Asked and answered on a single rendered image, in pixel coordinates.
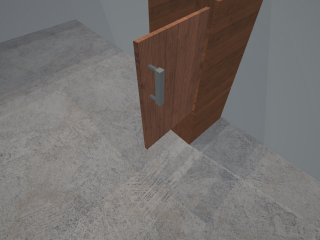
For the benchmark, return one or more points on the cupboard door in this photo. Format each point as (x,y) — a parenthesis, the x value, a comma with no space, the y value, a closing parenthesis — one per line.
(177,48)

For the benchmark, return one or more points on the handle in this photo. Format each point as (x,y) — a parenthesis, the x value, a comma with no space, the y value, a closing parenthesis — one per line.
(159,85)

